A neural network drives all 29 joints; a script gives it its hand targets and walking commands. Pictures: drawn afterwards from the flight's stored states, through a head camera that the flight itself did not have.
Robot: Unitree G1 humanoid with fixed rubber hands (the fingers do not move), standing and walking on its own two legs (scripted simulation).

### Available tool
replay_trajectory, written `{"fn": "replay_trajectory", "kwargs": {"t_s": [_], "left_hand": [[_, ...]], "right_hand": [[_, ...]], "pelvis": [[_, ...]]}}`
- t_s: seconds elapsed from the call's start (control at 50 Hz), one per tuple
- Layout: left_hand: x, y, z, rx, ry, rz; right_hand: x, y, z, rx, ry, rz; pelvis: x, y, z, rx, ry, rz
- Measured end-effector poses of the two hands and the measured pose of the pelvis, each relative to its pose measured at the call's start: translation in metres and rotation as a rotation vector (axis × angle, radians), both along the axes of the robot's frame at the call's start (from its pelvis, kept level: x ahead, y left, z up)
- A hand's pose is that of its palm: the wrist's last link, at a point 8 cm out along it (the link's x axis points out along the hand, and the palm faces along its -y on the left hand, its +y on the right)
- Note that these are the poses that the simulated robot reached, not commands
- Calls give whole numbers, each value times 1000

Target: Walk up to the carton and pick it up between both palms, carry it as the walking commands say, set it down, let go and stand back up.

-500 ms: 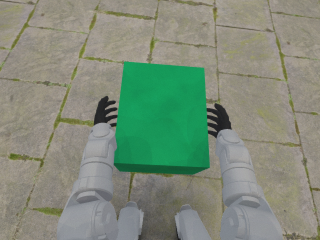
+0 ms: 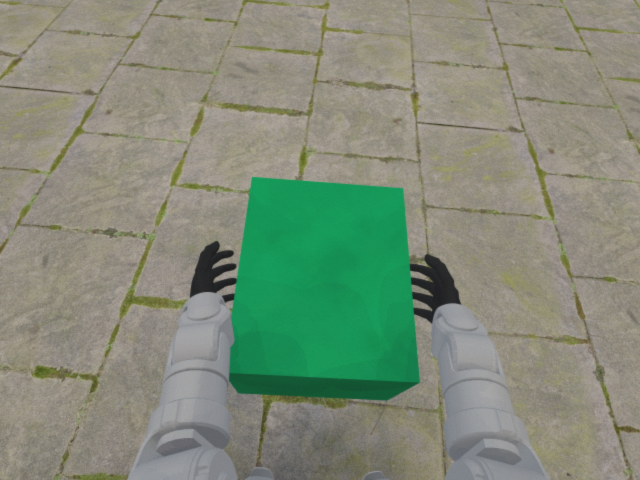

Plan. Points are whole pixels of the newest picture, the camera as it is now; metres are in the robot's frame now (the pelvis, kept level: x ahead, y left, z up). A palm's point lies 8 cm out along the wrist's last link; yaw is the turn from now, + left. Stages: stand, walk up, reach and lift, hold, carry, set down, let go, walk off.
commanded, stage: reach and lift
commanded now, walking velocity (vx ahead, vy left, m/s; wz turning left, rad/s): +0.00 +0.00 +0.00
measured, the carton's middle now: (320, 290) +0.41 +0.00 -0.09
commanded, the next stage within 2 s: hold in 1.96 s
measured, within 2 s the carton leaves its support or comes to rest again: neither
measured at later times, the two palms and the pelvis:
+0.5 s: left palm (195, 293) +0.33 +0.15 +0.05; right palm (469, 306) +0.32 -0.17 +0.04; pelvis +0.01 +0.00 +0.04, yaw +0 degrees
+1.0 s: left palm (182, 285) +0.31 +0.14 +0.11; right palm (497, 301) +0.30 -0.17 +0.10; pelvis +0.02 -0.01 +0.06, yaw +0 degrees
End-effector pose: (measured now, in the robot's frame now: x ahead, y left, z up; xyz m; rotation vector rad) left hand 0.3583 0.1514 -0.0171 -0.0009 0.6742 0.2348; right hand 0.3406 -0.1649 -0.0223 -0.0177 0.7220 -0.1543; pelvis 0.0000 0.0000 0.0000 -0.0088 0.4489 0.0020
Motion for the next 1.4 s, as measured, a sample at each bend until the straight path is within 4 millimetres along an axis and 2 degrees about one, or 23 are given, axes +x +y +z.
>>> {"fn": "replay_trajectory", "kwargs": {"t_s": [0.38, 0.58, 0.76, 0.92, 1.14, 1.4], "left_hand": [[-23, -2, 48, -32, -10, -69], [-26, -4, 79, 4, -34, -19], [-36, -6, 101, -16, -52, -40], [-43, -7, 122, 20, -69, -9], [-49, -6, 134, 22, -61, -3], [-53, 8, 132, 14, -50, 17]], "right_hand": [[-20, -6, 52, -28, -9, -16], [-27, -4, 78, -19, -28, -11], [-36, -8, 102, -22, -46, -13], [-43, -6, 119, -17, -60, 2], [-46, -4, 134, -32, -51, 8], [-43, 8, 134, -39, -41, 37]], "pelvis": [[7, -4, 33, 6, -216, 4], [11, -2, 44, 8, -306, -2], [19, -2, 53, 10, -408, -7], [19, -5, 55, 11, -486, -7], [14, -7, 57, 10, -529, -1], [11, 0, 58, 8, -532, 0]]}}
